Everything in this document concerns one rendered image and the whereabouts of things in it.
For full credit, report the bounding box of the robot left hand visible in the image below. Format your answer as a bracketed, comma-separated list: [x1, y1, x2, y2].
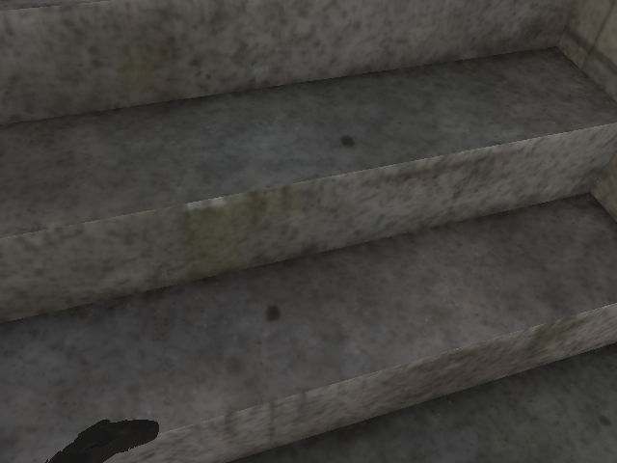
[45, 419, 159, 463]

